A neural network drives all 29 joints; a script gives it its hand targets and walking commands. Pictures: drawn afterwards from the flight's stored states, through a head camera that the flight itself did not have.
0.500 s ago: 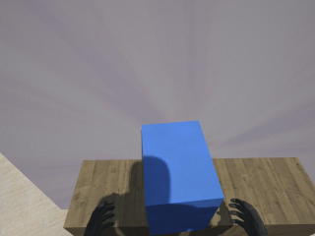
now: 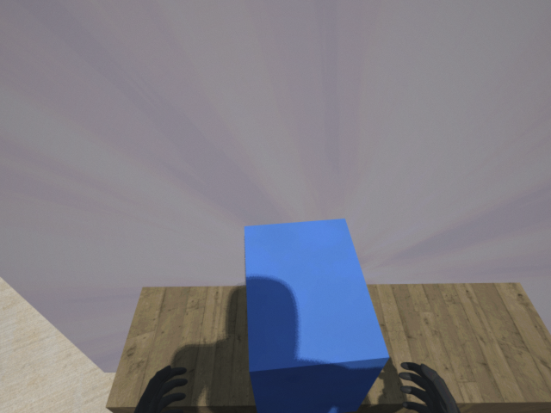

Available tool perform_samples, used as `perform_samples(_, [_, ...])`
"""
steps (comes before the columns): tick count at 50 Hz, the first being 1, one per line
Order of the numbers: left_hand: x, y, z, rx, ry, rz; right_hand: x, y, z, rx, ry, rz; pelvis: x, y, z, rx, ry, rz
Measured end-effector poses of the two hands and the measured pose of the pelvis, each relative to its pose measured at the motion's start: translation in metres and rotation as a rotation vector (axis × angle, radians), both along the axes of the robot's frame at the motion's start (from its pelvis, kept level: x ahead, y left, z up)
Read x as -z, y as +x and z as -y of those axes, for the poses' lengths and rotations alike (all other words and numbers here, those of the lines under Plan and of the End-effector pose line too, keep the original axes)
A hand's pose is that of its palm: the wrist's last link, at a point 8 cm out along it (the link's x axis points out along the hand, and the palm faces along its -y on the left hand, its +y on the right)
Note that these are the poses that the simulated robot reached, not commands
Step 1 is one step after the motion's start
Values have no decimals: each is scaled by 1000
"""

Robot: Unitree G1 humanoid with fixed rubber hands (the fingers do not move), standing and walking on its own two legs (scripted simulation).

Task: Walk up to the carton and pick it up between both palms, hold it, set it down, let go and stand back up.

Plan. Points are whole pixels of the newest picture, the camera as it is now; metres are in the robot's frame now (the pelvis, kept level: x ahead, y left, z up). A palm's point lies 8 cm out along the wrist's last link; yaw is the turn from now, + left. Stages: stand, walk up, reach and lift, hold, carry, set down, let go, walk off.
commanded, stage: set down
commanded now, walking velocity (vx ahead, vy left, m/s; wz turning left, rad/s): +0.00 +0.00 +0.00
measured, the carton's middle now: (301, 320) +0.31 +0.00 -0.09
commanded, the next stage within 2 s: let go in 0.76 s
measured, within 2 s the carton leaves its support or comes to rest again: neither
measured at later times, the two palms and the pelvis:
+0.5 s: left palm out of the picture +0.15 +0.22 -0.08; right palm out of the picture +0.15 -0.22 -0.08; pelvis +0.00 +0.00 +0.00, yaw +0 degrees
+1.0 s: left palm out of the picture +0.12 +0.22 -0.08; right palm out of the picture +0.13 -0.22 -0.07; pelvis -0.03 -0.01 +0.00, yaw +1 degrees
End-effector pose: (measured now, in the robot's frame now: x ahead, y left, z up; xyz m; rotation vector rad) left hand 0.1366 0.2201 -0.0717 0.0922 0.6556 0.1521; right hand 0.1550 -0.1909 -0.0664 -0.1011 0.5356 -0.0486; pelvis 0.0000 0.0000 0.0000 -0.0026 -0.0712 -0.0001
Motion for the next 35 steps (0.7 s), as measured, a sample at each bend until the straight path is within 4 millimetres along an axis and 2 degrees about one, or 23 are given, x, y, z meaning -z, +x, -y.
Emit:
perform_samples(8, [3, 6, -6, 32, 16, -76, 5, 2, 9, -1, -44, -51, 0, 3, -2, 2, -1, 2])
perform_samples(18, [10, 9, -3, 46, 23, -154, 13, -3, 18, -12, -71, -119, 0, 2, 1, 0, -4, 2])
perform_samples(35, [9, 0, 0, 33, 26, -171, 8, -2, 32, -18, -97, -110, 1, -16, 10, -18, -3, 0])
